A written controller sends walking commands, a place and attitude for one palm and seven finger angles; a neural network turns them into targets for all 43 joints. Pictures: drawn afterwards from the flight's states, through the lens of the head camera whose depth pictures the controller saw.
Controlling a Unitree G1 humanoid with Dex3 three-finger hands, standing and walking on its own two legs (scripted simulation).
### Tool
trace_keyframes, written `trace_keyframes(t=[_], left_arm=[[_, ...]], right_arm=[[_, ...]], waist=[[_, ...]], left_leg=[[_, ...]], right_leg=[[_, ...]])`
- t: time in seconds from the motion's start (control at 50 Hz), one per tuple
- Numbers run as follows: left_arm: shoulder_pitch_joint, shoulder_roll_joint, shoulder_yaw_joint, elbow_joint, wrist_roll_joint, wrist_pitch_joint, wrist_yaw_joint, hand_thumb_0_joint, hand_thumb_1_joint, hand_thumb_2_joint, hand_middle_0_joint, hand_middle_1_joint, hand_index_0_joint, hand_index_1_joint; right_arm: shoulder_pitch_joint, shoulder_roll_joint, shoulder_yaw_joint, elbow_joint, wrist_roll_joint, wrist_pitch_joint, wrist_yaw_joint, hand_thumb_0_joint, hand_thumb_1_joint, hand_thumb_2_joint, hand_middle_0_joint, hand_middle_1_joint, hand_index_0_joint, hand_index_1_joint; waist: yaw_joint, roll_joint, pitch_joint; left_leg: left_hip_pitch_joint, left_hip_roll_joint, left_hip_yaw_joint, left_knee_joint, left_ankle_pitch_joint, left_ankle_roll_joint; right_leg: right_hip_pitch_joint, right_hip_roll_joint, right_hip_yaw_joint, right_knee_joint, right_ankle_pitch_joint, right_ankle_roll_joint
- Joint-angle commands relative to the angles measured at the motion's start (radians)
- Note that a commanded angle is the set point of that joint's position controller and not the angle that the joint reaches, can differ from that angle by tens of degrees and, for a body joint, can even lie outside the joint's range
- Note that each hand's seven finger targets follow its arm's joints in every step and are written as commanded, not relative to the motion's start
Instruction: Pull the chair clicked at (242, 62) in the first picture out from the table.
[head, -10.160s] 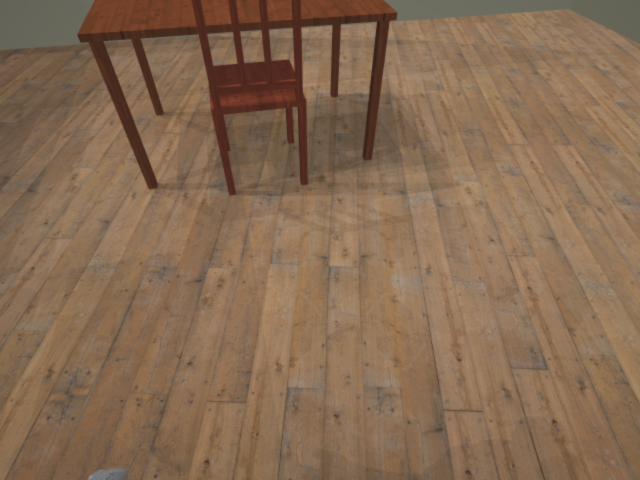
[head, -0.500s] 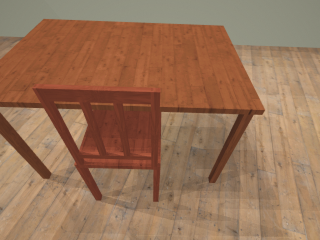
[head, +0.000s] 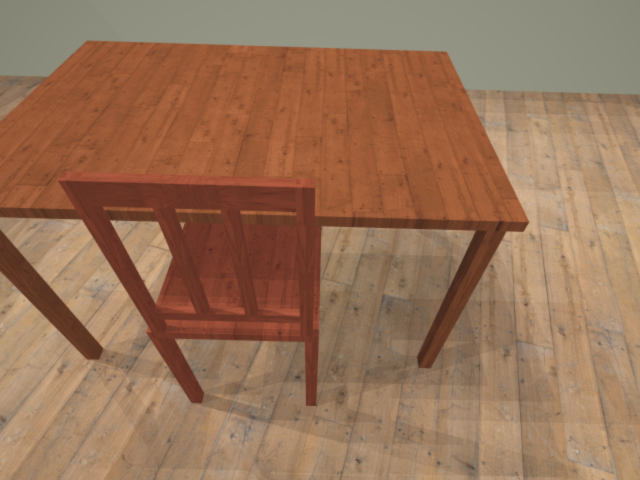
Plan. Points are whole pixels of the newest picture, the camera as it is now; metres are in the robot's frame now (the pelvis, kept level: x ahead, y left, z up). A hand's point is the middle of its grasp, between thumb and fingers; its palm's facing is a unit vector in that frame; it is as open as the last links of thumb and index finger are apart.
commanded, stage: look again from close up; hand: left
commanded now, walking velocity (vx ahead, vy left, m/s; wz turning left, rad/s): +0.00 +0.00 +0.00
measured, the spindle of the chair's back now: (185, 265) +0.47 +0.28 -0.09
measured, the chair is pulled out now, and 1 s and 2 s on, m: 0.00 0.00 0.00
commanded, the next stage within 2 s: shuffle to correct the standing spot in 0.52 s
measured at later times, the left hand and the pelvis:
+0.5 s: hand out of the picture -0.04 +0.14 -0.18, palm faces +0.05 -0.99 -0.16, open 7.3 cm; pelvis +0.00 -0.01 +0.00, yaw +0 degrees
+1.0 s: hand out of the picture -0.04 +0.18 -0.19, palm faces +0.13 -0.97 -0.18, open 7.3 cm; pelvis +0.02 +0.02 -0.01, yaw +1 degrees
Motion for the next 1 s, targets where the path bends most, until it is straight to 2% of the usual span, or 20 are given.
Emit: trace_keyframes(t=[0.0,0.02,0.1,0.22,0.34,0.4,0.42,0.5,0.52,0.6,0.62,0.7,0.74,0.82,0.86,0.9,0.94,0.96,0.98], left_arm=[[0.109,0.082,0.012,-0.011,-0.005,-0.013,0.009,0.000,0.900,0.900,-0.200,-0.300,-0.200,-0.300],[0.107,0.084,0.012,-0.011,-0.005,-0.013,0.009,0.000,0.900,0.900,-0.200,-0.300,-0.200,-0.300],[0.112,0.084,0.012,-0.010,-0.006,-0.015,0.010,0.000,0.900,0.900,-0.200,-0.300,-0.200,-0.300],[0.112,0.086,0.011,-0.009,-0.005,-0.014,0.009,0.000,0.900,0.900,-0.200,-0.300,-0.200,-0.300],[0.110,0.085,0.011,-0.006,-0.006,-0.014,0.009,0.000,0.900,0.900,-0.200,-0.300,-0.200,-0.300],[0.110,0.089,0.012,-0.009,-0.006,-0.016,0.009,0.000,0.900,0.900,-0.200,-0.300,-0.200,-0.300],[0.110,0.091,0.012,-0.009,-0.005,-0.016,0.009,0.000,0.900,0.900,-0.200,-0.300,-0.200,-0.300],[0.109,0.089,0.012,-0.007,-0.007,-0.016,0.009,0.000,0.900,0.900,-0.200,-0.300,-0.200,-0.300],[0.112,0.093,0.012,-0.009,-0.005,-0.016,0.009,0.000,0.900,0.900,-0.200,-0.300,-0.200,-0.300],[0.113,0.091,0.013,-0.008,-0.007,-0.016,0.009,0.000,0.900,0.900,-0.200,-0.300,-0.200,-0.300],[0.110,0.098,0.015,-0.010,-0.005,-0.016,0.009,0.000,0.900,0.900,-0.200,-0.300,-0.200,-0.300],[0.117,0.116,0.027,-0.012,-0.005,-0.015,0.011,0.000,0.900,0.900,-0.200,-0.300,-0.200,-0.300],[0.120,0.132,0.037,-0.015,-0.003,-0.010,0.011,0.000,0.900,0.900,-0.200,-0.300,-0.200,-0.300],[0.120,0.160,0.059,-0.028,-0.001,-0.001,0.012,0.000,0.900,0.900,-0.200,-0.300,-0.200,-0.300],[0.118,0.163,0.069,-0.035,0.001,0.001,0.014,0.000,0.900,0.900,-0.200,-0.300,-0.200,-0.300],[0.108,0.168,0.078,-0.043,0.004,0.001,0.015,0.000,0.900,0.900,-0.200,-0.300,-0.200,-0.300],[0.097,0.166,0.084,-0.052,0.007,0.008,0.015,0.000,0.900,0.900,-0.200,-0.300,-0.200,-0.300],[0.090,0.154,0.082,-0.057,0.007,0.013,0.013,0.000,0.900,0.900,-0.200,-0.300,-0.200,-0.300],[0.079,0.136,0.077,-0.067,0.009,0.017,0.010,0.000,0.900,0.900,-0.200,-0.300,-0.200,-0.300]], right_arm=[[0.069,-0.081,-0.015,-0.025,0.000,-0.016,0.000,0.000,-0.900,-0.900,0.200,0.300,0.200,0.300],[0.066,-0.078,-0.015,-0.023,0.002,-0.016,-0.001,0.000,-0.900,-0.900,0.200,0.300,0.200,0.300],[0.064,-0.079,-0.015,-0.022,0.001,-0.017,-0.001,0.000,-0.900,-0.900,0.200,0.300,0.200,0.300],[0.057,-0.078,-0.015,-0.022,0.002,-0.012,-0.001,0.000,-0.900,-0.900,0.200,0.300,0.200,0.300],[0.056,-0.081,-0.015,-0.021,0.000,-0.012,-0.001,0.000,-0.900,-0.900,0.200,0.300,0.200,0.300],[0.058,-0.082,-0.016,-0.022,0.000,-0.013,-0.002,0.000,-0.900,-0.900,0.200,0.300,0.200,0.300],[0.055,-0.079,-0.016,-0.020,0.001,-0.013,-0.002,0.000,-0.900,-0.900,0.200,0.300,0.200,0.300],[0.056,-0.082,-0.015,-0.022,0.000,-0.013,-0.002,0.000,-0.900,-0.900,0.200,0.300,0.200,0.300],[0.055,-0.081,-0.015,-0.022,0.002,-0.012,-0.002,0.000,-0.900,-0.900,0.200,0.300,0.200,0.300],[0.055,-0.083,-0.014,-0.020,0.000,-0.013,-0.003,0.000,-0.900,-0.900,0.200,0.300,0.200,0.300],[0.058,-0.082,-0.015,-0.021,0.001,-0.011,-0.002,0.000,-0.900,-0.900,0.200,0.300,0.200,0.300],[0.062,-0.090,-0.018,-0.031,-0.004,-0.001,0.002,0.000,-0.900,-0.900,0.200,0.300,0.200,0.300],[0.049,-0.089,-0.021,-0.046,-0.005,0.008,0.005,0.000,-0.900,-0.900,0.200,0.300,0.200,0.300],[0.036,-0.085,-0.030,-0.078,-0.009,0.020,0.009,0.000,-0.900,-0.900,0.200,0.300,0.200,0.300],[0.025,-0.086,-0.034,-0.094,-0.010,0.020,0.010,0.000,-0.900,-0.900,0.200,0.300,0.200,0.300],[0.040,-0.086,-0.035,-0.100,-0.010,0.016,0.012,0.000,-0.900,-0.900,0.200,0.300,0.200,0.300],[0.067,-0.091,-0.037,-0.101,-0.010,0.010,0.013,0.000,-0.900,-0.900,0.200,0.300,0.200,0.300],[0.093,-0.107,-0.038,-0.097,-0.011,0.005,0.012,0.000,-0.900,-0.900,0.200,0.300,0.200,0.300],[0.131,-0.140,-0.044,-0.092,-0.014,0.002,0.009,0.000,-0.900,-0.900,0.200,0.300,0.200,0.300]], waist=[[0.002,0.003,0.053],[0.004,-0.007,0.072],[0.003,-0.006,0.052],[0.005,-0.005,0.082],[0.003,0.005,0.081],[0.002,-0.004,0.056],[0.005,-0.008,0.074],[0.002,0.006,0.064],[0.005,-0.011,0.075],[0.004,0.009,0.054],[0.008,0.001,0.068],[0.013,-0.001,0.056],[0.021,-0.033,0.095],[0.030,-0.116,0.118],[0.033,-0.126,0.127],[0.025,-0.131,0.107],[0.010,-0.084,0.099],[0.000,-0.009,0.083],[-0.014,0.096,0.066]], left_leg=[[0.013,0.086,-0.096,-0.051,0.173,0.018],[0.004,0.087,-0.094,-0.055,0.164,0.017],[0.017,0.087,-0.093,-0.047,0.183,0.016],[0.006,0.085,-0.092,-0.051,0.154,0.014],[0.007,0.084,-0.090,-0.052,0.152,0.010],[0.019,0.086,-0.090,-0.046,0.170,0.010],[0.012,0.087,-0.088,-0.049,0.166,0.011],[0.018,0.086,-0.091,-0.047,0.170,0.009],[0.014,0.088,-0.088,-0.049,0.164,0.010],[0.024,0.088,-0.088,-0.044,0.179,0.008],[0.009,0.082,-0.082,-0.040,0.159,0.007],[-0.026,0.060,-0.066,-0.006,0.104,0.001],[-0.080,0.039,-0.046,0.020,0.030,-0.006],[-0.160,0.019,-0.007,0.121,-0.071,-0.012],[-0.178,0.025,-0.009,0.153,-0.089,-0.011],[-0.155,0.029,-0.004,0.132,-0.073,-0.008],[-0.083,0.028,-0.003,0.080,-0.005,0.003],[-0.018,0.045,-0.030,0.049,0.087,0.018],[0.054,0.105,-0.110,0.034,0.226,0.056]], right_leg=[[-0.066,-0.093,0.085,-0.078,0.195,-0.022],[-0.069,-0.091,0.083,-0.082,0.190,-0.021],[-0.060,-0.095,0.084,-0.076,0.222,-0.022],[-0.075,-0.092,0.087,-0.089,0.195,-0.022],[-0.077,-0.092,0.090,-0.090,0.194,-0.023],[-0.063,-0.093,0.090,-0.086,0.222,-0.024],[-0.065,-0.092,0.087,-0.090,0.222,-0.021],[-0.066,-0.092,0.090,-0.088,0.221,-0.023],[-0.067,-0.091,0.087,-0.093,0.220,-0.021],[-0.060,-0.093,0.089,-0.086,0.237,-0.024],[-0.053,-0.096,0.088,-0.091,0.233,-0.023],[-0.034,-0.134,0.111,-0.077,0.228,-0.044],[-0.035,-0.163,0.144,-0.101,0.171,-0.059],[-0.023,-0.252,0.225,-0.132,0.147,-0.113],[-0.031,-0.286,0.260,-0.118,0.177,-0.141],[-0.033,-0.286,0.238,-0.072,0.227,-0.145],[-0.073,-0.243,0.174,0.000,0.225,-0.122],[-0.106,-0.193,0.120,0.069,0.202,-0.101],[-0.168,-0.121,0.032,0.172,0.099,-0.066]])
